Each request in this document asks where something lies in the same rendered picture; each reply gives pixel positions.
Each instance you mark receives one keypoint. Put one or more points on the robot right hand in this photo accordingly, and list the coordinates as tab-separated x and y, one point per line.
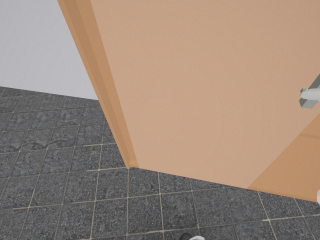
311	94

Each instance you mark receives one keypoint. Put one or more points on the handle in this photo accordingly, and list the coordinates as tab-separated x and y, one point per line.
306	103

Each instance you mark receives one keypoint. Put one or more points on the wardrobe door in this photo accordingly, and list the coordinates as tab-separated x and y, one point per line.
210	89
91	26

